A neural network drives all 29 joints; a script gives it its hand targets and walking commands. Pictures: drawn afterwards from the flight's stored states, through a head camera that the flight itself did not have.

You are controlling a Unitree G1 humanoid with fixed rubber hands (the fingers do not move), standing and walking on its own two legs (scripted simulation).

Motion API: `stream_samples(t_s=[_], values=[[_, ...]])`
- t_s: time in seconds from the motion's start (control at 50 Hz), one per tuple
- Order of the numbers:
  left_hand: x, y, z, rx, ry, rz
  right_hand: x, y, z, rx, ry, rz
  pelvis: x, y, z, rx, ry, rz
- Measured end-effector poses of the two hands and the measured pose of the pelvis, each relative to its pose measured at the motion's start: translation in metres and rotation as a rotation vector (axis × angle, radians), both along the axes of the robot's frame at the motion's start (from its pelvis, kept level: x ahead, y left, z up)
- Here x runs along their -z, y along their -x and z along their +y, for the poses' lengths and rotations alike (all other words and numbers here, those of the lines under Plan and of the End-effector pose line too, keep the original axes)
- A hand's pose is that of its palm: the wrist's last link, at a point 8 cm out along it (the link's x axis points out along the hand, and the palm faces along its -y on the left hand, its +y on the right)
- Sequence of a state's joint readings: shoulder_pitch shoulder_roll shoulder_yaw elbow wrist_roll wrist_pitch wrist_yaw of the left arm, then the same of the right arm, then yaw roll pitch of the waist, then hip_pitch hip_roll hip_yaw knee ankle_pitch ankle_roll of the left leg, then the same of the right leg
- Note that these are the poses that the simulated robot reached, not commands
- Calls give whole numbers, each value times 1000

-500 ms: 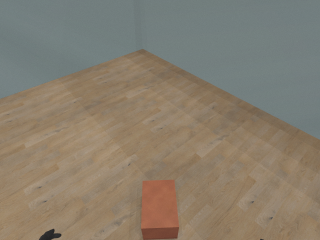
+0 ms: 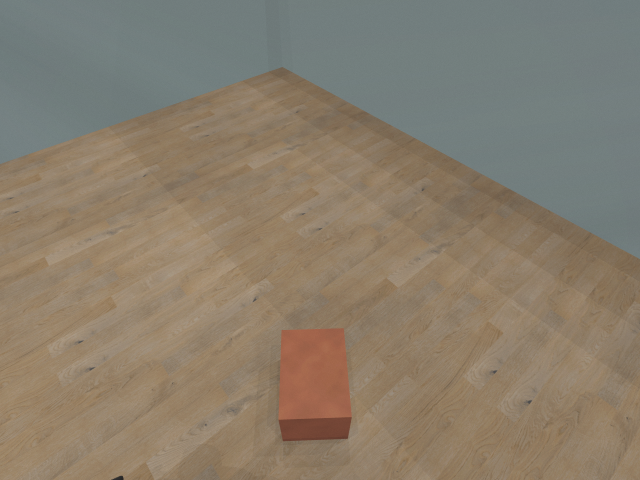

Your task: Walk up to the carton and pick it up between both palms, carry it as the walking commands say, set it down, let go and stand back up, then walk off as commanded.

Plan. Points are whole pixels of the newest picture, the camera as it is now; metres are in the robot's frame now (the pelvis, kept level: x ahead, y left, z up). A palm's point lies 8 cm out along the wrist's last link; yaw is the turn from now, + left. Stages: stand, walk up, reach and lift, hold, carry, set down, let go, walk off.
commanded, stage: walk off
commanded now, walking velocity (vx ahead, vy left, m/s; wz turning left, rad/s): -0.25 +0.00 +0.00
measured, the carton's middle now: (314, 383) +0.53 -0.01 -0.67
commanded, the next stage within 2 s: none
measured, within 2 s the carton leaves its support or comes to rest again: neither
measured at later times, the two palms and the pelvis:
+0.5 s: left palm out of the picture +0.05 +0.31 -0.12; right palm out of the picture -0.02 -0.25 -0.09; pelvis -0.07 +0.04 +0.01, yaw -1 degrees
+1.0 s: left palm out of the picture -0.08 +0.23 -0.09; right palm out of the picture -0.16 -0.31 -0.13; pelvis -0.20 -0.04 +0.00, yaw -1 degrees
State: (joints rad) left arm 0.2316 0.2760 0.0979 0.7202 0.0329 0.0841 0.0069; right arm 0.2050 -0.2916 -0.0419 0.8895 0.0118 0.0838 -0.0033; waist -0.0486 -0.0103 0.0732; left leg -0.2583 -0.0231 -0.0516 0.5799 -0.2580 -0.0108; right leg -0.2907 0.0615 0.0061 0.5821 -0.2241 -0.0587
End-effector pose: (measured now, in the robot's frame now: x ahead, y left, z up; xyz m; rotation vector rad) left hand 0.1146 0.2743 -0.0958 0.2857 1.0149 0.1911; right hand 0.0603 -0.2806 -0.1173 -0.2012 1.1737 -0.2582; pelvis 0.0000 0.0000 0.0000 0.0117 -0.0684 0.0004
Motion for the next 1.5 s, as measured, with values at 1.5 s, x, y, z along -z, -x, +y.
stream_samples(t_s=[1.5], values=[[16,339,-47,58,17,56,1,379,-34,67,14,23,4,362,-35,79,18,50]])
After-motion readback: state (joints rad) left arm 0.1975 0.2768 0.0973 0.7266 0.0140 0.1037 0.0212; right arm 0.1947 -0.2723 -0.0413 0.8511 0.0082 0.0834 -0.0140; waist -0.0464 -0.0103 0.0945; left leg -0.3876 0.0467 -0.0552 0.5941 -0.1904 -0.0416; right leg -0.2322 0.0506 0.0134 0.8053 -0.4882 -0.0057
